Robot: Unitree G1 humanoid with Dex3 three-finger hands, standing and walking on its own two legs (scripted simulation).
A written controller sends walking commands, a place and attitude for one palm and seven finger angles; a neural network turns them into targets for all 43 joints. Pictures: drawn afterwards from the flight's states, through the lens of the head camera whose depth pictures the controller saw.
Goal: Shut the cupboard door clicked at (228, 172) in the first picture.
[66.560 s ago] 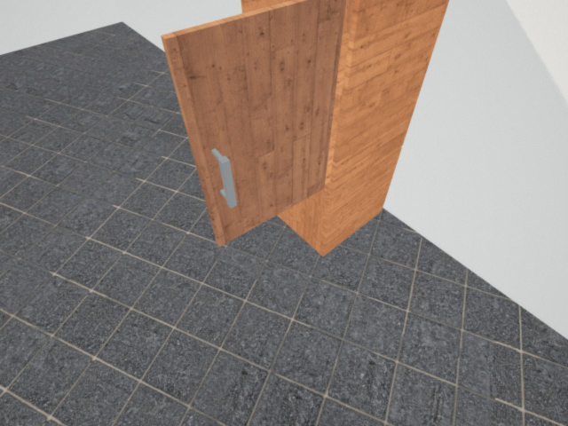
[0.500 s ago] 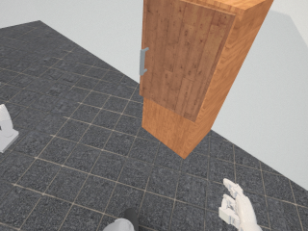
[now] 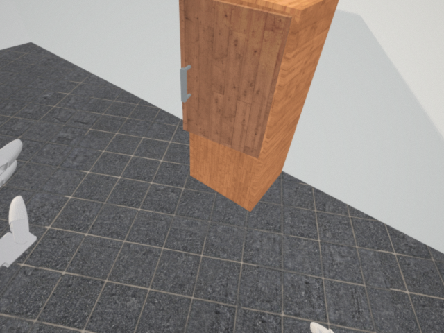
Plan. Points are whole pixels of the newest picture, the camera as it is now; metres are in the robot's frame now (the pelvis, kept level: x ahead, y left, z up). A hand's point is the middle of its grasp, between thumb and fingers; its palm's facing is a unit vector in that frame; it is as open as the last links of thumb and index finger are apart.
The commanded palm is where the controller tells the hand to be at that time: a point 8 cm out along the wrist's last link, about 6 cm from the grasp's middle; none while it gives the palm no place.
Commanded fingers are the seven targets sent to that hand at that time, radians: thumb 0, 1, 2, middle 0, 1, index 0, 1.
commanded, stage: stop stepping back and stand still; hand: left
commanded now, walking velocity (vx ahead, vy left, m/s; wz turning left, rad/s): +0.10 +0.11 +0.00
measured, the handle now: (186, 83) +1.07 +0.15 -0.08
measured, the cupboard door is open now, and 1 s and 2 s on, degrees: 8 8 8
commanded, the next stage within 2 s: let the arm hang, fingers relaxed in 1.68 s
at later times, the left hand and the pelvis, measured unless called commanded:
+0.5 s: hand (71, 197) +0.26 +0.23 +0.17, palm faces +0.42 -0.77 -0.48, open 7.4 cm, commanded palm +0.19 +0.28 +0.17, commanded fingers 0.00 0.90 0.90 -0.20 -0.30 -0.20 -0.30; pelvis +0.05 -0.02 -0.03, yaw +0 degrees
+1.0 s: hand (81, 177) +0.32 +0.24 +0.15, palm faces +0.37 -0.82 -0.43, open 7.4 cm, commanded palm +0.24 +0.29 +0.17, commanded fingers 0.00 0.90 0.90 -0.20 -0.30 -0.20 -0.30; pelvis +0.09 -0.01 -0.01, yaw -1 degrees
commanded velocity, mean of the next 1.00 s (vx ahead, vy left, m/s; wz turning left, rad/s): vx -0.05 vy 0.05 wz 0.00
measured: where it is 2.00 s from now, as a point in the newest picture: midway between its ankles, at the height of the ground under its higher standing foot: outside the picture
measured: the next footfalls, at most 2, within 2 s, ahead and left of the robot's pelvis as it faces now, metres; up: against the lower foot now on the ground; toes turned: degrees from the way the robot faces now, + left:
right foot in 0.06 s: +0.06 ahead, -0.11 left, +0.00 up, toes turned -4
left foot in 0.44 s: +0.14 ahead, +0.10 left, +0.00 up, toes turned +2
